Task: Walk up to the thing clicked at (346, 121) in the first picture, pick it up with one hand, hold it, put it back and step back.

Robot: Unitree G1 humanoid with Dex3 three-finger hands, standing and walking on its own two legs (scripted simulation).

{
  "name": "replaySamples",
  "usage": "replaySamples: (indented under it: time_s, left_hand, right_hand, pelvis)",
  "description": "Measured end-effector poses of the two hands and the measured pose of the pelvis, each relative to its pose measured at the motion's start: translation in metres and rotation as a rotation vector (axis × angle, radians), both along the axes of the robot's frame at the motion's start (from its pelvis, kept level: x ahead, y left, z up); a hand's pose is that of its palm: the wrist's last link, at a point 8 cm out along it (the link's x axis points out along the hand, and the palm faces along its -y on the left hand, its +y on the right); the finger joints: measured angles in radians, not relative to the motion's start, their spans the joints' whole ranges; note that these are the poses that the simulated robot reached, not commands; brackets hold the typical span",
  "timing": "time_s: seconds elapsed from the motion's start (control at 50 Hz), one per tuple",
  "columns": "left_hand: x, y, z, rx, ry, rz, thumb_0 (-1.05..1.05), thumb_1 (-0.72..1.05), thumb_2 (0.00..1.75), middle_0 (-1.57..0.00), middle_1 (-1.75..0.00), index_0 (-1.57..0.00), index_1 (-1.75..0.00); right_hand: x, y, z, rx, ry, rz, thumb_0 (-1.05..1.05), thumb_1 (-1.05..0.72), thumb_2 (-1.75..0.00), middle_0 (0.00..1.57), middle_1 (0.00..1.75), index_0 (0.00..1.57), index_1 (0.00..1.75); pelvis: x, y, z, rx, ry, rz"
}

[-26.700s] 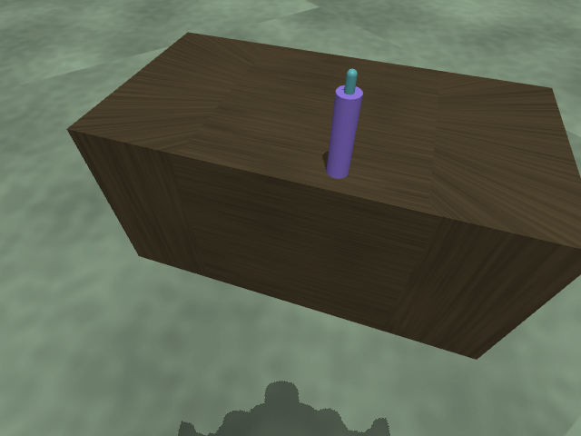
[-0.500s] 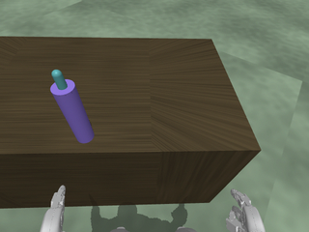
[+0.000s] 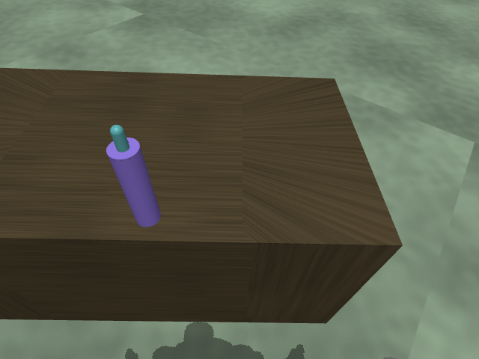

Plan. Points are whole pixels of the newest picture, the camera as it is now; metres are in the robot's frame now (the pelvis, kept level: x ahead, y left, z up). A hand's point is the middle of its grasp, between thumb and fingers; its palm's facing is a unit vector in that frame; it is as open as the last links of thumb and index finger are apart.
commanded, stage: stand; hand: left
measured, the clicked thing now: (134, 179) +0.43 +0.21 +0.03
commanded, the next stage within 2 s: none
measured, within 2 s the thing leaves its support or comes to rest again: neither
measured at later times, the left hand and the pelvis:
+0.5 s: hand out of the picture +0.03 +0.24 -0.14, palm faces -0.02 -0.94 -0.35, open 8.0 cm; pelvis -0.01 -0.01 +0.02, yaw +1 degrees
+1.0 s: hand out of the picture +0.06 +0.24 -0.13, palm faces -0.02 -0.94 -0.34, open 7.4 cm; pelvis +0.00 -0.01 +0.03, yaw +0 degrees
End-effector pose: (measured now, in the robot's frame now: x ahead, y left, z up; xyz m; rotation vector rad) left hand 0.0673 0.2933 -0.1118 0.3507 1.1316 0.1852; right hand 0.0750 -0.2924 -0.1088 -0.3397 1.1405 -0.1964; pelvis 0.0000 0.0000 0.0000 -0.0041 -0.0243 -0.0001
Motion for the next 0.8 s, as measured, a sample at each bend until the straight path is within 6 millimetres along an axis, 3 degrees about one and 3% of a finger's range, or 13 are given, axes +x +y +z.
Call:
replaySamples:
  time_s: [0.14, 0.3, 0.46, 0.6, 0.8]
  left_hand:
    - [-0.025, -0.003, 0.004, -0.02, 0.083, 0.044, -0.01, -0.3, 0.29, -0.15, -0.2, -0.15, -0.2]
    - [-0.037, -0.008, 0.01, -0.02, 0.117, 0.059, -0.01, 0.23, 0.71, -0.19, -0.28, -0.19, -0.28]
    - [-0.04, -0.011, 0.012, -0.017, 0.137, 0.068, 0.0, 0.71, 0.86, -0.2, -0.3, -0.2, -0.3]
    - [-0.034, -0.013, 0.013, -0.019, 0.131, 0.066, 0.0, 0.86, 0.89, -0.2, -0.3, -0.2, -0.3]
    - [-0.02, -0.014, 0.014, -0.023, 0.119, 0.054, 0.0, 0.9, 0.9, -0.2, -0.3, -0.2, -0.3]
  right_hand:
    - [-0.014, 0.008, 0.003, 0.029, 0.057, -0.013, 0.01, -0.91, -0.9, 0.2, 0.3, 0.2, 0.3]
    - [-0.02, 0.009, 0.003, 0.055, 0.076, -0.025, 0.01, -0.91, -0.9, 0.2, 0.3, 0.2, 0.3]
    - [-0.027, 0.0, 0.003, 0.05, 0.106, -0.037, 0.01, -0.91, -0.9, 0.2, 0.3, 0.2, 0.3]
    - [-0.029, -0.006, 0.005, 0.04, 0.12, -0.044, 0.01, -0.91, -0.9, 0.2, 0.3, 0.2, 0.3]
    - [-0.026, -0.008, 0.008, 0.035, 0.119, -0.046, 0.01, -0.91, -0.9, 0.2, 0.3, 0.2, 0.3]
  pelvis:
    - [-0.002, 0.0, 0.014, 0.003, -0.026, 0.003]
    - [-0.008, -0.003, 0.021, 0.007, -0.043, 0.01]
    - [-0.01, -0.007, 0.023, 0.005, -0.042, 0.012]
    - [-0.009, -0.009, 0.025, 0.003, -0.044, 0.012]
    - [-0.006, -0.01, 0.026, 0.003, -0.038, 0.007]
